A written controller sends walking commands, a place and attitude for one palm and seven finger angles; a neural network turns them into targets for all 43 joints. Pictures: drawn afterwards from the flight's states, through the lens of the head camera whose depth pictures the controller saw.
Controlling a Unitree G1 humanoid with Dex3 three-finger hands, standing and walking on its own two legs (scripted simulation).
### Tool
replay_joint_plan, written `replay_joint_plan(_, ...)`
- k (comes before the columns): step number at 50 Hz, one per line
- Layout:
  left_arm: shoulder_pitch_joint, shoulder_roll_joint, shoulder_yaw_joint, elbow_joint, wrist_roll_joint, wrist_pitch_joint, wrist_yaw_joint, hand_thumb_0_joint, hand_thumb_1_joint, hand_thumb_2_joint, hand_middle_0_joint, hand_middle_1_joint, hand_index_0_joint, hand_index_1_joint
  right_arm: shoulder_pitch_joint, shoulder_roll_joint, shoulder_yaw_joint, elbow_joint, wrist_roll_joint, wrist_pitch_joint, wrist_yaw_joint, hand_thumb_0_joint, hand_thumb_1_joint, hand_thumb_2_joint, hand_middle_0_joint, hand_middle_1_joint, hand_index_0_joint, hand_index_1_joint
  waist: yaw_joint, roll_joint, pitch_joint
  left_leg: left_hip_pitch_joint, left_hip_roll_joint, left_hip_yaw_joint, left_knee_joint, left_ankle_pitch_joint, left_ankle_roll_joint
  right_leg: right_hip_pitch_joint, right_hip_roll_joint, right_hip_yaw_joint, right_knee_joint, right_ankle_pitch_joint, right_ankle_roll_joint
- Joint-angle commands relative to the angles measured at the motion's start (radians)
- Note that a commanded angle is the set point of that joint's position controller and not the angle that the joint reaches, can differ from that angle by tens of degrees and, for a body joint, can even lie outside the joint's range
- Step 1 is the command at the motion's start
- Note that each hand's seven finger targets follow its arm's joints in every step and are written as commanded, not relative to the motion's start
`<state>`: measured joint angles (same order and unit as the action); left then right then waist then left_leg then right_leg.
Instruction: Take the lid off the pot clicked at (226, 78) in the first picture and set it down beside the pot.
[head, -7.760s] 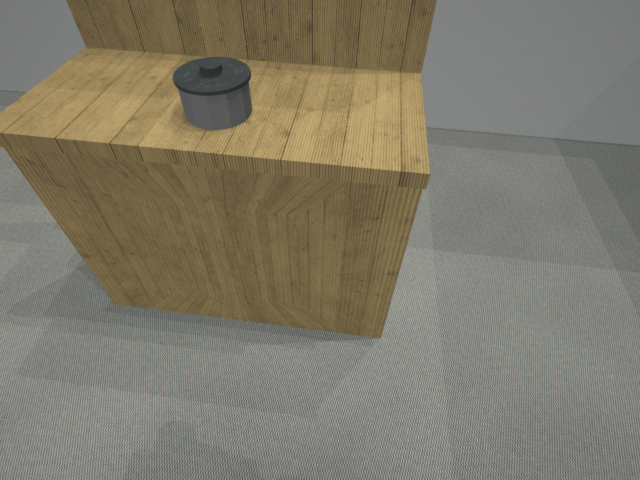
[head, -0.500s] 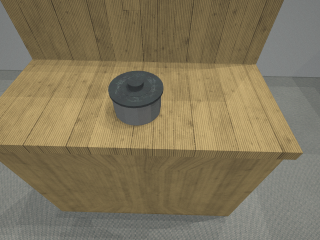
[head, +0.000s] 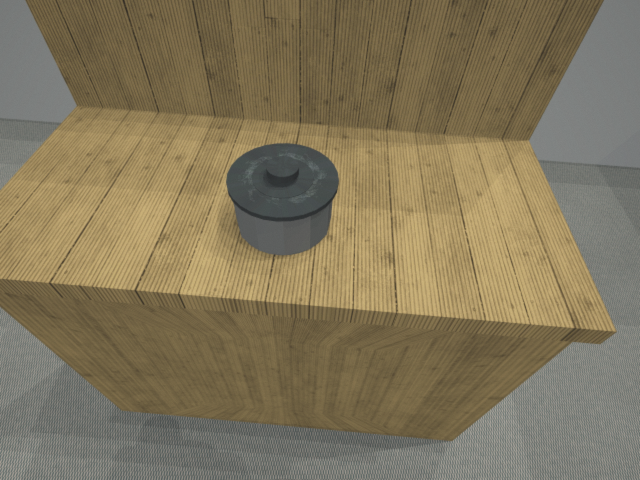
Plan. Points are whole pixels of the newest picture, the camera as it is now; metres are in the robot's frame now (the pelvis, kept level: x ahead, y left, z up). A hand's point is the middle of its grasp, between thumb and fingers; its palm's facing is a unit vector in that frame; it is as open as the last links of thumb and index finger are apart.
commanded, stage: look again from close up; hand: left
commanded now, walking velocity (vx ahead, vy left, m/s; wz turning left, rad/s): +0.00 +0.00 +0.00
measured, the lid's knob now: (282, 169) +0.51 +0.10 +0.10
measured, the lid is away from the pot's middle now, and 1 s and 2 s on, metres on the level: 0.00 0.00 0.00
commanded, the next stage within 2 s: lift the closed hand beside the body in 0.48 s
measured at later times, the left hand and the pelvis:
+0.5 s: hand out of the picture +0.00 +0.19 -0.18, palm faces +0.02 -0.98 -0.19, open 7.4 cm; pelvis -0.01 +0.01 +0.00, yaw +0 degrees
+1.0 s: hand out of the picture +0.09 +0.22 -0.02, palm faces +0.25 -0.93 -0.26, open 4.3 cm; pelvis -0.04 +0.01 +0.00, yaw +2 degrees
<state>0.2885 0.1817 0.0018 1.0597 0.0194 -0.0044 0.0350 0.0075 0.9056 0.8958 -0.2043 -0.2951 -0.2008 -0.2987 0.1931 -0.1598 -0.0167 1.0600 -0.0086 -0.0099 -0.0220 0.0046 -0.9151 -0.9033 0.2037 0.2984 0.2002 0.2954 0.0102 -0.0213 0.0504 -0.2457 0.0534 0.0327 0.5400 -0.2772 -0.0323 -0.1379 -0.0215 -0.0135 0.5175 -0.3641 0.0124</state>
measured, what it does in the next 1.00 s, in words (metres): stands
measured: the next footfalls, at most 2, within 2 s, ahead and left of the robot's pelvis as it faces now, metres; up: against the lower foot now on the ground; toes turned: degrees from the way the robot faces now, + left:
none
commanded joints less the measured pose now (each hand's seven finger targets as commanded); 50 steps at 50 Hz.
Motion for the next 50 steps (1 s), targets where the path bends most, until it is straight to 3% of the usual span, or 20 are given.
replay_joint_plan(1,0.053,0.114,0.028,-0.029,-0.004,-0.021,0.005,0.0,0.9,0.9,-0.2,-0.3,-0.2,-0.3,0.052,-0.096,-0.018,-0.032,0.001,-0.011,-0.003,0.0,-0.9,-0.9,0.2,0.3,0.2,0.3,-0.005,0.018,-0.016,0.085,0.044,-0.038,-0.064,0.282,0.045,-0.074,-0.078,0.06,-0.095,0.333,-0.036)
replay_joint_plan(12,0.061,0.116,0.029,-0.028,-0.007,-0.018,0.003,0.0,0.9,0.9,-0.2,-0.3,-0.2,-0.3,0.061,-0.091,-0.017,-0.024,0.001,-0.013,-0.002,0.0,-0.9,-0.9,0.2,0.3,0.2,0.3,0.003,0.001,-0.011,0.084,0.046,-0.052,-0.085,0.271,0.05,-0.051,-0.078,0.042,-0.116,0.3,-0.034)
replay_joint_plan(28,0.067,0.092,0.025,-0.019,-0.006,-0.013,0.003,0.0,0.9,0.9,-0.2,-0.3,-0.2,-0.3,0.101,-0.088,-0.016,-0.008,0.001,-0.014,-0.003,0.0,-0.9,-0.9,0.2,0.3,0.2,0.3,-0.001,0.033,0.006,0.074,0.042,-0.065,-0.117,0.231,0.055,-0.053,-0.08,0.031,-0.133,0.225,-0.031)
replay_joint_plan(29,0.119,0.1,0.02,0.009,0.011,-0.037,0.04,0.0,0.9,0.9,-0.2,-0.3,-0.2,-0.3,0.018,-0.139,-0.017,-0.064,0.004,-0.021,0.0,0.0,-0.9,-0.9,0.2,0.3,0.2,0.3,0.017,0.067,0.007,0.057,0.056,-0.037,0.082,0.403,0.033,-0.099,-0.12,0.115,-0.144,0.57,-0.02)
replay_joint_plan(30,-0.528,0.293,0.046,-1.292,-0.111,-0.184,0.05,0.0,0.9,0.9,-0.244,-0.348,-0.244,-0.348,0.04,-0.222,-0.011,-0.352,0.06,-0.2,0.003,0.0,-0.9,-0.9,0.2,0.3,0.2,0.3,0.019,0.261,-0.482,0.298,-0.036,-0.072,-0.101,0.439,0.022,0.064,-0.053,0.002,-0.043,0.546,-0.04)
replay_joint_plan(31,-0.118,0.234,0.042,-1.142,-0.035,-0.099,0.097,0.0,0.9,0.9,-0.288,-0.396,-0.288,-0.396,-0.019,-0.178,0.007,-0.327,0.062,-0.272,-0.045,0.0,-0.9,-0.9,0.2,0.3,0.2,0.3,0.034,0.361,-0.492,0.358,0.009,-0.064,-0.106,0.544,0.023,-0.002,-0.022,-0.012,-0.007,0.39,-0.058)
replay_joint_plan(32,0.13,0.076,-0.024,-1.008,-0.052,0.031,0.134,0.0,0.9,0.9,-0.332,-0.444,-0.332,-0.444,-0.053,-0.148,-0.008,-0.311,0.09,-0.288,-0.034,0.0,-0.9,-0.9,0.2,0.3,0.2,0.3,0.021,0.273,-0.354,0.282,0.0,-0.057,-0.11,0.47,0.015,-0.042,-0.014,-0.065,-0.04,0.279,-0.035)
replay_joint_plan(33,0.224,0.007,-0.027,-0.859,-0.034,0.07,0.135,0.0,0.9,0.9,-0.376,-0.492,-0.376,-0.492,-0.063,-0.157,-0.007,-0.282,0.07,-0.293,-0.028,0.0,-0.9,-0.9,0.2,0.3,0.2,0.3,0.02,0.139,-0.191,0.206,-0.021,-0.052,-0.12,0.4,0.03,-0.043,-0.003,-0.081,-0.091,0.3,-0.032)
replay_joint_plan(34,0.253,-0.017,-0.044,-0.779,-0.013,0.075,0.125,0.0,0.9,0.9,-0.42,-0.54,-0.42,-0.54,-0.069,-0.157,-0.017,-0.313,0.055,-0.289,-0.013,0.0,-0.9,-0.9,0.2,0.3,0.2,0.3,0.009,0.01,-0.063,0.129,-0.026,-0.055,-0.132,0.335,0.038,-0.088,0.002,-0.102,-0.106,0.292,-0.02)
replay_joint_plan(35,0.299,-0.017,-0.014,-0.671,0.005,0.075,0.112,0.0,0.9,0.9,-0.464,-0.588,-0.464,-0.588,-0.066,-0.171,-0.039,-0.34,0.043,-0.269,-0.004,0.0,-0.9,-0.9,0.2,0.3,0.2,0.3,0.012,-0.104,-0.002,0.06,-0.024,-0.053,-0.132,0.284,0.042,-0.135,0.014,-0.115,-0.11,0.261,-0.017)
replay_joint_plan(36,0.349,-0.002,0.012,-0.666,0.01,0.06,0.094,0.0,0.9,0.9,-0.508,-0.636,-0.508,-0.636,-0.076,-0.174,-0.051,-0.373,0.04,-0.244,0.005,0.0,-0.9,-0.9,0.2,0.3,0.2,0.3,0.023,-0.16,0.021,0.032,-0.021,-0.053,-0.137,0.236,0.04,-0.153,0.018,-0.113,-0.11,0.22,-0.016)
replay_joint_plan(37,0.44,0.03,0.057,-0.725,0.001,0.037,0.084,0.0,0.9,0.9,-0.552,-0.684,-0.552,-0.684,-0.098,-0.172,-0.059,-0.418,0.043,-0.233,0.01,0.0,-0.9,-0.9,0.2,0.3,0.2,0.3,0.054,-0.123,-0.012,0.037,-0.019,-0.037,-0.142,0.21,0.033,-0.111,0.011,-0.106,-0.114,0.203,-0.023)
replay_joint_plan(38,0.42,0.054,0.054,-0.87,-0.004,0.012,0.073,0.0,0.9,0.9,-0.596,-0.732,-0.596,-0.732,-0.107,-0.168,-0.049,-0.477,0.042,-0.23,0.013,0.0,-0.9,-0.9,0.2,0.3,0.2,0.3,0.056,-0.064,-0.038,0.049,-0.03,-0.023,-0.149,0.179,0.028,-0.096,0.011,-0.094,-0.114,0.183,-0.024)
replay_joint_plan(40,0.308,0.118,0.091,-1.072,-0.018,-0.028,0.066,0.0,0.9,0.9,-0.684,-0.828,-0.684,-0.828,-0.126,-0.156,-0.034,-0.553,0.041,-0.227,0.003,0.0,-0.9,-0.9,0.2,0.3,0.2,0.3,0.042,-0.002,-0.027,0.057,-0.039,-0.008,-0.157,0.098,0.03,-0.107,0.009,-0.073,-0.133,0.131,-0.02)
replay_joint_plan(42,0.29,0.153,0.146,-1.042,-0.026,-0.044,0.066,0.0,0.9,0.9,-0.772,-0.924,-0.772,-0.924,-0.125,-0.147,-0.034,-0.576,0.045,-0.203,-0.016,0.0,-0.9,-0.9,0.2,0.3,0.2,0.3,0.022,-0.039,0.052,0.028,-0.04,0.001,-0.146,0.001,0.032,-0.166,0.01,-0.069,-0.176,0.052,-0.012)
replay_joint_plan(43,0.246,0.112,0.108,-1.058,-0.029,-0.055,0.057,0.0,0.9,0.9,-0.816,-0.972,-0.816,-0.972,-0.126,-0.148,-0.026,-0.601,0.045,-0.194,-0.022,0.0,-0.9,-0.9,0.2,0.3,0.2,0.3,0.007,-0.031,0.09,0.022,-0.048,0.009,-0.142,-0.034,0.034,-0.202,0.013,-0.062,-0.192,0.015,-0.009)
replay_joint_plan(45,0.221,0.126,0.126,-1.133,-0.038,-0.084,0.051,0.0,0.9,0.9,-0.904,-1.068,-0.904,-1.068,-0.118,-0.146,-0.023,-0.628,0.041,-0.19,-0.035,0.0,-0.9,-0.9,0.2,0.3,0.2,0.3,0.013,-0.009,0.046,0.057,-0.055,0.011,-0.138,-0.056,0.041,-0.196,0.013,-0.049,-0.201,-0.023,-0.009)
replay_joint_plan(47,0.209,0.166,0.157,-1.242,-0.042,-0.105,0.051,0.0,0.9,0.9,-0.992,-1.164,-0.992,-1.164,-0.105,-0.143,-0.021,-0.646,0.034,-0.192,-0.043,0.0,-0.9,-0.9,0.2,0.3,0.2,0.3,0.011,0.073,-0.017,0.097,-0.055,0.019,-0.126,-0.045,0.04,-0.177,0.012,-0.046,-0.203,-0.004,-0.011)
replay_joint_plan(48,0.196,0.137,0.129,-1.279,-0.044,-0.109,0.048,0.0,0.9,0.9,-1.036,-1.212,-1.036,-1.212,-0.108,-0.139,-0.013,-0.657,0.027,-0.194,-0.046,0.0,-0.9,-0.9,0.2,0.3,0.2,0.3,0.008,0.099,-0.027,0.101,-0.057,0.015,-0.131,-0.051,0.04,-0.171,0.014,-0.045,-0.201,-0.003,-0.012)
replay_joint_plan(50,0.2,0.131,0.126,-1.276,-0.046,-0.108,0.048,0.0,0.9,0.9,-1.124,-1.308,-1.124,-1.308,-0.105,-0.14,-0.011,-0.657,0.022,-0.195,-0.056,0.0,-0.9,-0.9,0.2,0.3,0.2,0.3,0.005,0.056,-0.017,0.1,-0.057,0.011,-0.129,-0.05,0.047,-0.172,0.017,-0.045,-0.204,-0.004,-0.009)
